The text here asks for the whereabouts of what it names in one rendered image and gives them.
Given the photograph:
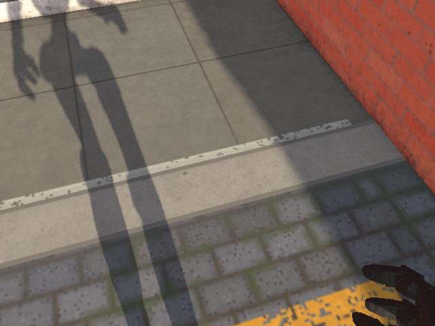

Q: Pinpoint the right robot hand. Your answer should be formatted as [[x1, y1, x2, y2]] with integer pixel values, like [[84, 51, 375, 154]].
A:
[[352, 264, 435, 326]]

